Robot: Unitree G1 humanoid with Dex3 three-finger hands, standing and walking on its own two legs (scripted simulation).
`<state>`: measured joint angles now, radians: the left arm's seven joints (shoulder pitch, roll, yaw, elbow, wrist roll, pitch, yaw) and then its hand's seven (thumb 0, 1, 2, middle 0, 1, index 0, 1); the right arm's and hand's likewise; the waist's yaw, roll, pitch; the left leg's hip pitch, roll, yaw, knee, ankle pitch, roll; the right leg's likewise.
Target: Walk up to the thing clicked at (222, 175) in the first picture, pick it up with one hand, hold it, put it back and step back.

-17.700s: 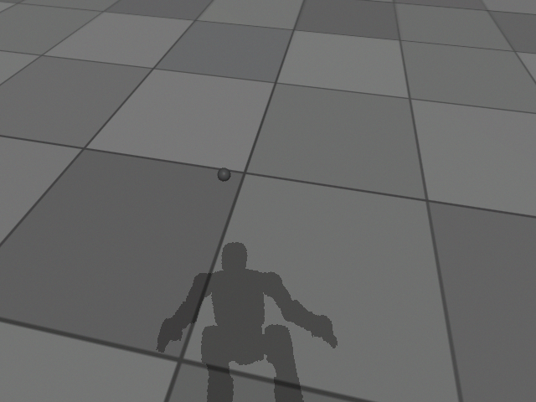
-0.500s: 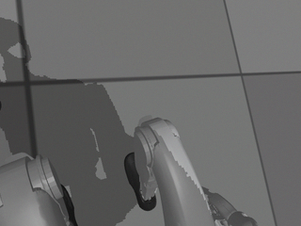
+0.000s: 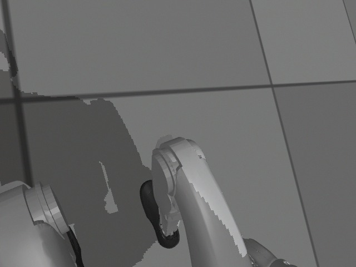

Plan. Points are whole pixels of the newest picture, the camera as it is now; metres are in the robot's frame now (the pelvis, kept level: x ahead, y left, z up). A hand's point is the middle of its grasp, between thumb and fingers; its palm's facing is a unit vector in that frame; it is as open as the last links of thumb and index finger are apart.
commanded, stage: rest palm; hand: left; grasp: from above
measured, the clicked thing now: out of the picture +0.45 +0.30 -0.26
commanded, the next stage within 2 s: close in 0.40 s
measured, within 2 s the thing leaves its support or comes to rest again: neither
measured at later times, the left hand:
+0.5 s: hand out of the picture +0.42 +0.30 -0.25, palm faces -0.47 -0.15 -0.87, open 14.2 cm
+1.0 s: hand out of the picture +0.43 +0.31 -0.24, palm faces -0.45 -0.15 -0.88, open 13.3 cm
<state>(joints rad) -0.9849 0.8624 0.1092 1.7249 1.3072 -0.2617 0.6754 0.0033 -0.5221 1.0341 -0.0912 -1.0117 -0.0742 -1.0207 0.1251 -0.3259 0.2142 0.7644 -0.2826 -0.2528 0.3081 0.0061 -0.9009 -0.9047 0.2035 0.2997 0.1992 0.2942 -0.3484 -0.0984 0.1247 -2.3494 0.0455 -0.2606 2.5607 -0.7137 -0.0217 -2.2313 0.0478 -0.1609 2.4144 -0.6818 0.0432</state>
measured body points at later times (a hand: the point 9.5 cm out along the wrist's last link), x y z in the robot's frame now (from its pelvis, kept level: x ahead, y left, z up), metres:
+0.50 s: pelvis +0.00 +0.00 +0.00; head +0.27 +0.11 +0.34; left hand +0.45 +0.31 -0.20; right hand +0.04 -0.25 -0.07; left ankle +0.06 +0.13 -0.26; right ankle +0.11 -0.12 -0.26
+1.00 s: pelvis +0.00 +0.00 +0.01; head +0.27 +0.12 +0.35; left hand +0.45 +0.31 -0.19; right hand +0.03 -0.25 -0.05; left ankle +0.06 +0.13 -0.26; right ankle +0.11 -0.12 -0.26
